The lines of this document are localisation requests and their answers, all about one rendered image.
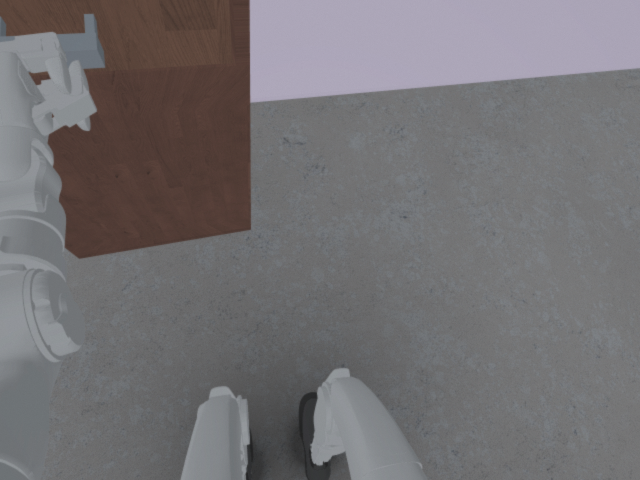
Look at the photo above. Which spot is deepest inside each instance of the robot left forearm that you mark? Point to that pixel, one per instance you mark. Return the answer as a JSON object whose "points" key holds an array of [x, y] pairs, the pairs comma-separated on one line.
{"points": [[32, 220]]}

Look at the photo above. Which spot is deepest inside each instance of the cabinet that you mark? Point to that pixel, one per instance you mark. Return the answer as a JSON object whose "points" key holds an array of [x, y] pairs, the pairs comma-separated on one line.
{"points": [[167, 158]]}

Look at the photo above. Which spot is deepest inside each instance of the robot left hand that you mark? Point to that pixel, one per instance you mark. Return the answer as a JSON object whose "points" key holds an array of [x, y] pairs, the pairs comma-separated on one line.
{"points": [[66, 95]]}

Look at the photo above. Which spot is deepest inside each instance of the robot right thigh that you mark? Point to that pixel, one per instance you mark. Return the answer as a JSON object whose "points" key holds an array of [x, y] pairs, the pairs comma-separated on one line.
{"points": [[375, 447]]}

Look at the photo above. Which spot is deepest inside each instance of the robot left upper arm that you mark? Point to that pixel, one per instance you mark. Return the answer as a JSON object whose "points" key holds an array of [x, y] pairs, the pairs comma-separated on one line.
{"points": [[40, 324]]}

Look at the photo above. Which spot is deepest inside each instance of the handle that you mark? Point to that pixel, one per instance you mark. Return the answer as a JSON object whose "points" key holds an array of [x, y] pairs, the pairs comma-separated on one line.
{"points": [[84, 47]]}

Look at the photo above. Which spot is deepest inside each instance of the drawer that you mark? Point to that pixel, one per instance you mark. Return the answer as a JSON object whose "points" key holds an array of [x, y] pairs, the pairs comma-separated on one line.
{"points": [[134, 34]]}

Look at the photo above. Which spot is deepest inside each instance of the robot right shin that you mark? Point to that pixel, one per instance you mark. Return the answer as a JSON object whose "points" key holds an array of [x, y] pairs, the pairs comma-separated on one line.
{"points": [[325, 446]]}

